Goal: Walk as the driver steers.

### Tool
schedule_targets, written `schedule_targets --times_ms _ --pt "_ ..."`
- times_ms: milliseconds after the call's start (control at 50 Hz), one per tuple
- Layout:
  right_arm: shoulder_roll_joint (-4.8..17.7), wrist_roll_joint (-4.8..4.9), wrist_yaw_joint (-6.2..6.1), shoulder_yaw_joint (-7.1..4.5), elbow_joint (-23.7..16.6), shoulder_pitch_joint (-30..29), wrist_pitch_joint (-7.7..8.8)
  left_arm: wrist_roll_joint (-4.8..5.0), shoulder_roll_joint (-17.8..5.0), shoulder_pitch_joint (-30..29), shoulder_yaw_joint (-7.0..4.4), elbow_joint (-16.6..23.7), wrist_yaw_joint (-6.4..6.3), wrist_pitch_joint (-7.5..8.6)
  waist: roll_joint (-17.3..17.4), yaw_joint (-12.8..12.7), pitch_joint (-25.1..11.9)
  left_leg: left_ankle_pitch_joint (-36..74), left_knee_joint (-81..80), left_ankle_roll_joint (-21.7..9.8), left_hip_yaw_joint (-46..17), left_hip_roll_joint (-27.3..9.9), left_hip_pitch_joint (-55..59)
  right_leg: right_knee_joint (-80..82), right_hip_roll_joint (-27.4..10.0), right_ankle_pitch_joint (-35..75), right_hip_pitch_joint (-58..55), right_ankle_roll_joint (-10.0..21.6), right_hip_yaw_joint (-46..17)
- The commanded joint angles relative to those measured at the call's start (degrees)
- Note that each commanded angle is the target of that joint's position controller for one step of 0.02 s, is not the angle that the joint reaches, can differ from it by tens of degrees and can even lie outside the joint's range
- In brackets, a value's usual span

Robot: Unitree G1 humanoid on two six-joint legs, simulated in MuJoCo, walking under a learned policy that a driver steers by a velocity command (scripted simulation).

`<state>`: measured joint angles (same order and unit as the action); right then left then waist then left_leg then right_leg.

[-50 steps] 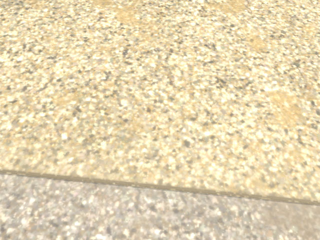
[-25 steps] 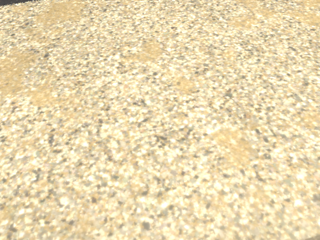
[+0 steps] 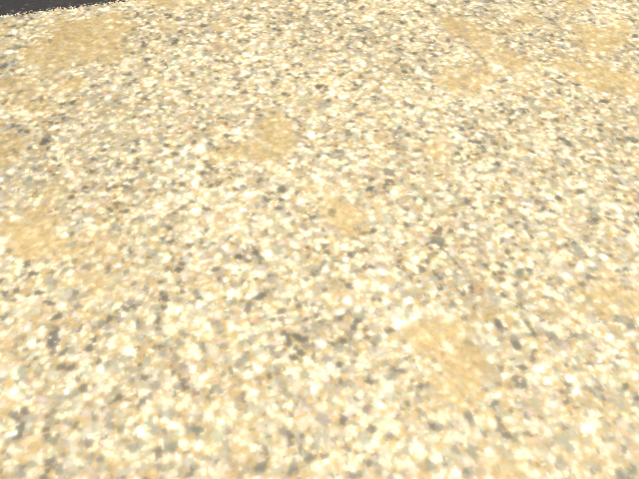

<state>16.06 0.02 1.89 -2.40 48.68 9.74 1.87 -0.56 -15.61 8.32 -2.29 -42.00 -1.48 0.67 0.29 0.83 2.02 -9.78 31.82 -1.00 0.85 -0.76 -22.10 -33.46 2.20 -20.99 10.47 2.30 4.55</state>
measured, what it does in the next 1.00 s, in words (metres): steps on the spot, turning left: right foot, then left foot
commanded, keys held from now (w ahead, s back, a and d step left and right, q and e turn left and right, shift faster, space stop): q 0.34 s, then no key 0.40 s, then w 0.26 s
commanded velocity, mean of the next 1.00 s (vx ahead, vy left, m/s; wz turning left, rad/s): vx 0.06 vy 0.00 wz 0.28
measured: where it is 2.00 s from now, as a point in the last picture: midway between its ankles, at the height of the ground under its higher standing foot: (269, 473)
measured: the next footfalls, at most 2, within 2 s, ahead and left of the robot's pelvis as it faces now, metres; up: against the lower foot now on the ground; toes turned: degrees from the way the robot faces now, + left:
right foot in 0.36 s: +0.11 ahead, -0.14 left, +0.00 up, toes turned +16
left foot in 0.70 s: +0.01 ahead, +0.10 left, +0.00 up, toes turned +15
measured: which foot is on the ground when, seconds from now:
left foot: down 0.00-0.36, up 0.38-0.68, down 0.70-0.98, up 1.00-1.00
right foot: down 0.00-0.00, up 0.02-0.34, down 0.36-1.00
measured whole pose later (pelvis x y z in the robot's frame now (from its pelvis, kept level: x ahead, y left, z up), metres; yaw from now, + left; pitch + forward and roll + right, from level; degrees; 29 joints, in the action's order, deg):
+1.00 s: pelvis +0.06 -0.04 +0.00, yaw +18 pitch +0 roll +0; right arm 15.5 1.2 0.2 -2.1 44.5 16.2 0.3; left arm 1.1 -15.8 16.1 -2.2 -43.4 1.6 4.8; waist 1.8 -0.3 -1.3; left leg -21.7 32.7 0.3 -3.2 -1.4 -11.1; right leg -31.3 0.6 -17.0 13.3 2.8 2.9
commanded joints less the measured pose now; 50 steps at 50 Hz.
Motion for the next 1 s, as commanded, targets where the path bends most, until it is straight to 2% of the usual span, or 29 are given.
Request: schedule_targets --times_ms 20,60,80,100,120,180,280,340,360,380,400,420,460,480,560,600,640,680,700,720,740,760,780,820,860,900,960,980,1000 --pt "11.6 -0.52 -1.15 -3.23 -2.9 8.3 0.54 -0.93 -4.1 -1.1 -1.12 5.9 -0.79 0.47 14.5 3.1 -12.5 39.5 -11.0 -19.9 -32.1 -19.6 23.1 -28.9 4.2 -19.2 19.1 -3.9 -5.8" --pt "10.5 0.26 -1.68 -3.18 -5.3 2.9 1.03 1.42 -4.9 -0.8 -1.54 5.2 -0.31 0.11 5.7 1.0 -12.0 26.5 -10.4 -16.0 -26.1 -16.2 21.7 -35.9 -0.2 -15.5 23.2 -3.5 -10.3" --pt "10.1 1.01 -2.01 -3.05 -6.3 0.4 0.69 1.01 -5.9 -1.4 -2.01 5.2 -0.64 -0.19 2.8 0.5 -9.8 22.9 -11.3 -14.3 -24.1 -15.1 18.4 -33.5 -1.4 -12.2 24.0 -4.1 -10.2" --pt "9.2 1.19 -2.61 -2.80 -7.0 -1.3 0.22 0.67 -6.7 -2.0 -2.40 5.4 -1.16 -0.41 3.3 -0.2 -9.3 18.8 -12.2 -12.9 -22.4 -13.5 15.5 -30.2 -2.4 -9.1 22.0 -4.5 -10.2" --pt "9.0 1.06 -2.91 -2.81 -7.2 -2.1 -0.54 0.76 -5.5 -2.0 -2.13 5.7 -1.42 -0.50 5.0 -0.8 -8.5 16.5 -12.9 -12.0 -20.8 -11.2 12.9 -26.2 -1.8 -7.2 20.0 -5.3 -8.9" --pt "10.3 0.53 -3.66 -3.61 -7.8 -0.9 -1.75 1.17 -4.0 -0.7 -1.72 5.5 -1.83 -0.31 8.2 -0.5 -9.8 15.8 -12.7 -11.3 -19.9 -9.3 11.3 -16.8 -0.2 -3.6 15.3 -6.4 -7.6" --pt "11.0 1.02 -2.91 -4.23 -9.4 -2.4 -2.94 1.49 -5.3 1.5 -2.19 4.5 -0.57 0.47 11.3 0.1 -9.7 8.3 -12.2 -10.2 -24.5 -8.7 9.1 -3.8 0.8 1.9 8.8 -6.4 -7.9" --pt "9.8 1.88 -3.44 -3.88 -10.3 -3.6 -3.93 1.43 -6.2 5.5 -2.93 3.5 0.18 1.28 10.0 -2.3 -8.4 1.1 -9.3 -6.4 -25.3 -5.6 4.6 11.4 -0.7 11.0 -0.3 -3.9 -7.2" --pt "7.1 1.44 -3.54 -3.03 -10.6 -2.3 -4.16 0.33 -9.4 7.3 -3.68 3.7 -0.01 1.29 4.4 -1.9 -9.3 -7.8 -2.2 -3.4 -21.1 -2.6 -0.5 15.2 -10.1 9.6 -5.2 -0.4 -14.5" --pt "4.4 1.10 -3.33 -2.55 -12.4 -2.0 -3.60 -1.61 -14.8 4.6 -4.89 4.4 0.10 0.69 -13.7 0.7 -5.7 -20.9 8.9 0.0 -9.8 8.0 -12.0 18.9 -21.7 14.2 -4.4 8.0 -30.0" --pt "8.7 -0.09 -3.29 -3.85 -12.1 -2.5 -2.68 -3.29 -12.3 2.6 -4.31 5.9 0.30 1.18 -14.4 -0.6 -5.3 -25.3 23.7 1.9 -10.6 5.4 -13.1 19.9 -26.2 16.1 -0.2 13.8 -35.6" --pt "11.2 0.63 -3.21 -4.91 -10.5 -1.3 -2.63 -2.76 -9.0 -0.3 -3.29 6.9 0.07 1.68 -8.9 0.7 -4.8 -22.3 30.7 2.1 -12.0 4.9 -12.1 18.9 -23.3 16.5 1.3 12.9 -30.5" --pt "9.0 0.66 -3.81 -4.71 -7.7 1.7 -3.59 0.14 -6.9 -2.9 -2.50 7.1 -0.12 2.23 -6.4 1.9 -3.1 -16.4 35.5 3.8 -11.4 5.0 -12.2 16.6 -17.3 18.9 0.9 8.8 -21.5" --pt "7.3 0.62 -3.82 -4.21 -7.6 1.5 -3.79 0.59 -6.4 -2.2 -2.08 6.7 -0.27 2.23 -6.6 1.4 -2.8 -15.1 36.3 4.7 -10.9 5.1 -12.0 16.0 -16.3 22.2 0.4 8.9 -19.3" --pt "3.3 0.71 -3.00 -1.94 -9.7 -3.6 -2.91 0.14 -5.5 1.0 -1.43 5.6 -0.48 1.61 -10.2 -1.2 -4.4 -12.1 18.7 7.3 -5.3 1.5 -6.1 15.0 -13.2 20.7 -3.6 9.1 -14.5" --pt "2.3 0.58 -2.33 -1.05 -10.3 -5.1 -2.74 0.26 -7.8 2.8 -2.00 5.0 -0.04 1.01 -12.2 -2.8 -4.9 -14.1 9.4 7.3 -2.2 1.0 0.2 14.3 -13.7 22.1 -2.9 9.6 -14.8" --pt "4.2 0.97 -2.00 -1.47 -9.7 -3.5 -2.71 0.67 -9.1 3.8 -2.26 4.4 0.50 0.43 -11.8 -2.4 -4.8 -9.4 0.2 6.4 -0.6 1.7 4.8 12.4 -14.6 26.4 -2.7 10.0 -15.9" --pt "5.0 0.33 -1.96 -1.45 -8.7 -1.1 -2.55 1.64 -7.7 5.6 -1.65 2.9 0.87 0.62 -10.0 -0.8 -3.7 4.8 -15.3 3.5 -1.9 0.9 13.0 10.9 -13.8 29.1 0.0 6.9 -15.3" --pt "7.4 -0.20 -2.44 -1.66 -9.1 0.1 -2.64 1.05 -6.8 6.9 -1.03 2.5 1.17 1.52 -7.2 -1.1 -6.0 12.4 -14.6 1.6 -6.5 -3.3 19.9 10.1 -13.0 26.4 3.2 3.7 -14.5" --pt "11.9 -0.63 -3.05 -2.55 -9.2 0.4 -3.05 -0.55 -5.3 8.3 -0.41 3.4 1.94 2.72 2.1 -3.7 -9.2 25.5 -7.9 -1.4 -10.6 -8.8 25.1 7.6 -9.3 18.9 6.6 1.0 -10.4" --pt "8.3 -0.19 -2.65 -1.90 -8.7 -1.9 -3.22 -0.98 -3.8 6.7 0.03 3.3 1.89 3.18 7.2 -3.4 -9.7 17.1 -7.8 -4.3 -10.2 -8.2 19.4 8.8 -6.0 11.1 3.8 -2.3 -6.4" --pt "4.5 -0.31 -2.17 -0.99 -8.9 -1.9 -3.11 -1.03 -5.1 3.7 -0.02 2.8 1.81 3.11 5.4 -1.5 -8.8 4.0 -9.6 -4.0 -9.7 -6.2 16.9 7.9 -4.7 7.2 2.4 -3.9 -4.8" --pt "4.5 -0.55 -2.12 -0.96 -8.2 -0.9 -2.99 -0.33 -4.8 1.6 -0.13 2.9 1.59 2.75 5.4 -0.3 -7.1 -8.6 -11.4 -3.7 -9.9 -5.3 14.7 5.4 -3.1 3.1 3.7 -4.0 -2.9" --pt "8.3 0.09 -1.97 -1.85 -7.7 1.5 -2.37 0.75 -4.5 1.6 -0.28 3.5 1.12 1.85 10.5 0.6 0.2 -30.3 -17.4 -6.5 -16.9 -8.7 9.6 -1.0 -0.9 -4.2 10.5 -3.1 -0.8" --pt "9.6 0.70 -2.13 -2.16 -7.1 3.9 -1.35 1.77 -4.5 1.0 -0.50 4.4 1.33 2.64 13.4 1.0 4.6 -35.3 -21.0 -9.9 -24.5 -13.8 7.8 -5.3 -2.3 -4.3 14.8 -0.9 -2.6" --pt "8.7 1.23 -2.32 -1.89 -7.4 3.1 -0.60 2.05 -4.4 2.4 -0.77 4.3 2.17 4.09 13.0 -0.3 4.3 -32.0 -21.0 -10.4 -25.1 -15.0 7.8 -5.4 -3.8 -5.1 14.0 1.3 -4.0" --pt "6.9 1.60 -1.78 -1.29 -9.7 -2.5 -0.52 1.83 -4.6 11.0 -1.34 0.1 3.24 4.96 8.5 -5.5 1.3 -23.7 -15.1 -6.2 -15.5 -8.8 -0.9 6.1 -2.5 5.7 -5.3 2.4 -3.0" --pt "4.0 1.08 -1.47 -0.39 -10.9 -4.0 -0.16 1.55 -6.8 14.9 -1.94 -0.8 3.14 4.97 2.8 -6.9 0.5 -20.1 -6.0 -3.5 -10.1 -5.0 -5.4 10.4 -7.5 0.5 -9.8 3.7 -10.3" --pt "1.0 1.04 -1.42 0.37 -13.1 -5.0 0.65 1.44 -11.6 18.8 -3.08 -1.2 3.32 5.03 -11.9 -7.2 0.6 -16.7 10.3 0.5 -1.2 1.7 -14.7 19.5 -16.5 -13.5 -14.6 8.7 -27.8"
